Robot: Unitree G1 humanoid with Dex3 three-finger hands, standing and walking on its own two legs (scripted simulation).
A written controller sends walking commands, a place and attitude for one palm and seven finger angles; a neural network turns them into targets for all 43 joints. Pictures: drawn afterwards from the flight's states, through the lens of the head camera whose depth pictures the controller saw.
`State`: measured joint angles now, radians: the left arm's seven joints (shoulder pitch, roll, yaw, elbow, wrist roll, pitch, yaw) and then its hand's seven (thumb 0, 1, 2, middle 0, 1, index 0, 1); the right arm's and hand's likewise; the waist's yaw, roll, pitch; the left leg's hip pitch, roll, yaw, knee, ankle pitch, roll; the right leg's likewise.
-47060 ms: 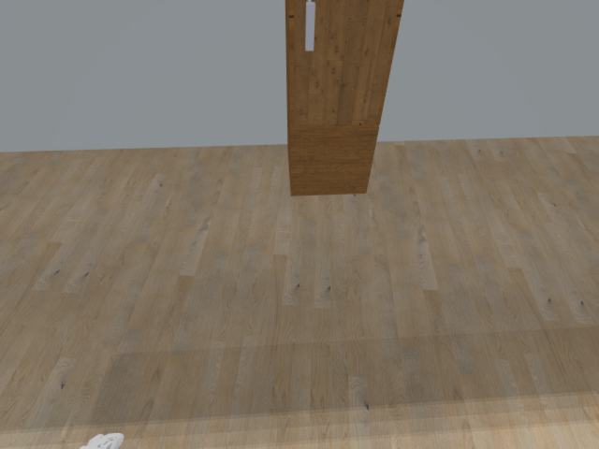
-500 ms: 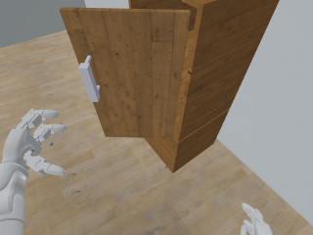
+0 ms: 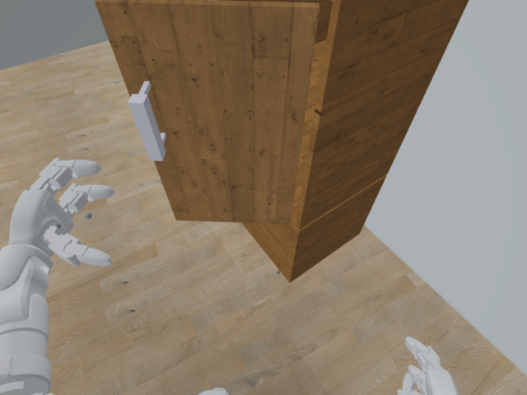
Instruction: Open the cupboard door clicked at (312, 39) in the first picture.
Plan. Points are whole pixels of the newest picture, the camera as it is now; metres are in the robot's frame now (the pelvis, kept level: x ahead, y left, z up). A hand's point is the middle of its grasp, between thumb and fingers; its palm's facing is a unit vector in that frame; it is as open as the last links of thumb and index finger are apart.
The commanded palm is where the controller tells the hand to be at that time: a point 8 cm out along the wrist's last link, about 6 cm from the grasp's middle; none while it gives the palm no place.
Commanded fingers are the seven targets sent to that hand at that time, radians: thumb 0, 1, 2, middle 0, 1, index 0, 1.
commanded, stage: move the hooked fingers beside the handle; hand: left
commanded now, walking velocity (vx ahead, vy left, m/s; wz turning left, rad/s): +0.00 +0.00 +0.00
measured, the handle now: (152, 121) +0.57 +0.26 +0.07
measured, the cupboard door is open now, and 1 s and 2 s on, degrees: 52 52 52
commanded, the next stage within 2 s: none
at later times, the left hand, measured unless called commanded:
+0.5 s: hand (96, 178) +0.40 +0.30 +0.09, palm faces +0.02 -1.00 -0.02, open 14.0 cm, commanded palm +0.38 +0.35 +0.09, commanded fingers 0.00 -0.50 0.30 -0.30 -1.20 -0.30 -1.20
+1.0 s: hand (106, 152) +0.46 +0.30 +0.09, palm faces +0.01 -1.00 -0.01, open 14.0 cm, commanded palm +0.45 +0.36 +0.08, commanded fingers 0.00 -0.50 0.30 -0.30 -1.20 -0.30 -1.20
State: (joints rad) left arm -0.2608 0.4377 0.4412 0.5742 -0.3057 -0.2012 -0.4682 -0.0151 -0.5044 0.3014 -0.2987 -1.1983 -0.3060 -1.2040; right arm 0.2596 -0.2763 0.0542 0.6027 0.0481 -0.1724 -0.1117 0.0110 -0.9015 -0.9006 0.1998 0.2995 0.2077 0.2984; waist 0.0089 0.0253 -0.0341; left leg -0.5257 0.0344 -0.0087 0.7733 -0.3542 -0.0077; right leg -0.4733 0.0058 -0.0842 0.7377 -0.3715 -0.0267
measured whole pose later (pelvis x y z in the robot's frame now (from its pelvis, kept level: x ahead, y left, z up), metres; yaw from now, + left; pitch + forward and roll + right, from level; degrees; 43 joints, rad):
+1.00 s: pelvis +0.01 +0.02 -0.02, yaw -2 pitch +16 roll -3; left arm -0.79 0.69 0.51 1.16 -0.17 -0.30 -0.52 -0.01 -0.50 0.30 -0.30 -1.20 -0.30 -1.20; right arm 0.37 -0.29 0.05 0.62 0.02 -0.01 -0.08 0.01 -0.90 -0.90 0.20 0.30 0.21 0.30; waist -0.10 0.01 -0.07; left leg -0.77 0.04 0.01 0.90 -0.40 0.02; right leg -0.71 0.01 -0.06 0.82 -0.39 0.00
